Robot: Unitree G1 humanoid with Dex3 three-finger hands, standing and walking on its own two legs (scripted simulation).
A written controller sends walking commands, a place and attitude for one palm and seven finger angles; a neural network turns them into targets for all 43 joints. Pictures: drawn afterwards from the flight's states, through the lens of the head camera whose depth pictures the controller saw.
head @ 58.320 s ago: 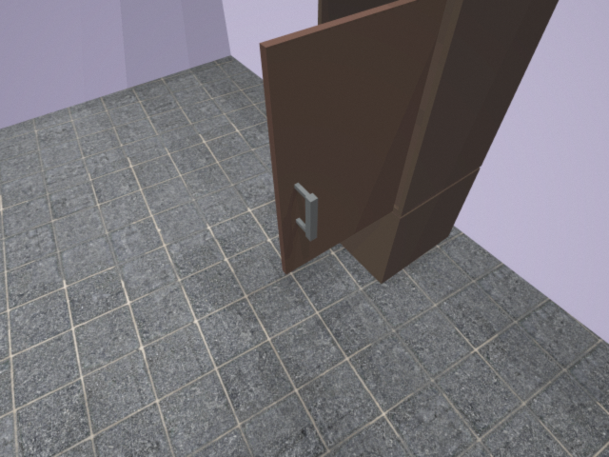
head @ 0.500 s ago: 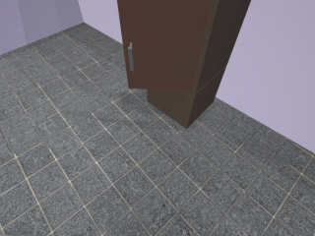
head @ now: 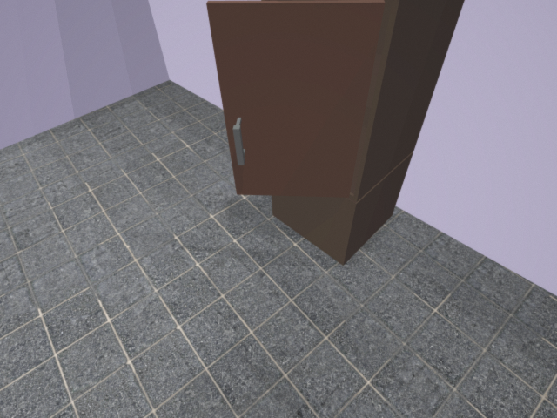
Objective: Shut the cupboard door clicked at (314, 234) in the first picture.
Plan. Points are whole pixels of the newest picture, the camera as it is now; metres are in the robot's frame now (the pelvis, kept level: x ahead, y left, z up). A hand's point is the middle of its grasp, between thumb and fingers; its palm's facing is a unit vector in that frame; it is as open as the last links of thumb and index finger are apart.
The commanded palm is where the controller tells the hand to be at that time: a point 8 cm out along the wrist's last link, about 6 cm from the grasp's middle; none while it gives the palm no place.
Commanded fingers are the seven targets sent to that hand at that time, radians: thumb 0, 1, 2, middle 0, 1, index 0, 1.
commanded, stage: take the last steps up to it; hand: left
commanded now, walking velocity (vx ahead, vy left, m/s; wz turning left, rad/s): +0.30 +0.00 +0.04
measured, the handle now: (240, 141) +0.84 +0.17 -0.10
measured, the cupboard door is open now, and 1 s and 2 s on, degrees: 41 41 41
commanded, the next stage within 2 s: come to a stop and stand still in 0.84 s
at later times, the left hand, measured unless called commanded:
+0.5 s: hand (153, 416) +0.16 +0.23 -0.18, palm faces +0.04 -0.99 -0.15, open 7.4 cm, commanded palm none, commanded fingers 0.00 0.90 0.90 -0.20 -0.30 -0.20 -0.30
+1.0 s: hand (212, 278) +0.42 +0.18 -0.16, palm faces +0.03 -0.98 -0.21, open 7.1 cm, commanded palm none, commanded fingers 0.00 0.90 0.90 -0.20 -0.30 -0.20 -0.30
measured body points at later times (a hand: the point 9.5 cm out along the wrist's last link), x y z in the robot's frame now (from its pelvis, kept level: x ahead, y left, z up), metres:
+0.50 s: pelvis +0.17 +0.06 +0.00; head +0.19 +0.08 +0.45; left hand +0.16 +0.29 -0.16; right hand +0.23 -0.18 -0.14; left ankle +0.20 +0.14 -0.74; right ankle +0.14 -0.07 -0.66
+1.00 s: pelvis +0.34 +0.00 +0.00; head +0.37 +0.00 +0.45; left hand +0.42 +0.23 -0.14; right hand +0.31 -0.22 -0.16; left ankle +0.30 +0.12 -0.67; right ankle +0.36 -0.10 -0.74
